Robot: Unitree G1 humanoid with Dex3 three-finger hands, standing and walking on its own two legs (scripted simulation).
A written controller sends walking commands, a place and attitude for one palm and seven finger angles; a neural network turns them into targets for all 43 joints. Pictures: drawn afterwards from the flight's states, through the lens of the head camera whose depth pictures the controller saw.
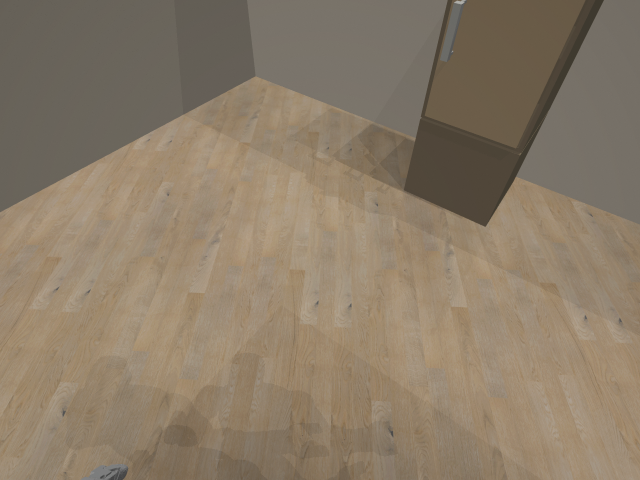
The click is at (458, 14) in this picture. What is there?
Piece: cupboard door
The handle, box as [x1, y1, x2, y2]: [440, 0, 466, 61]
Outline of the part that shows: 466,0 456,1 453,4 440,57 441,60 448,60 453,51 451,50 462,7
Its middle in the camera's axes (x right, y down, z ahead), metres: +0.44 -0.69 +1.27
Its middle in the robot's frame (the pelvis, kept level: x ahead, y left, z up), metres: +1.44 -0.36 -0.01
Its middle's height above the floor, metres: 0.77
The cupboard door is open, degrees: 0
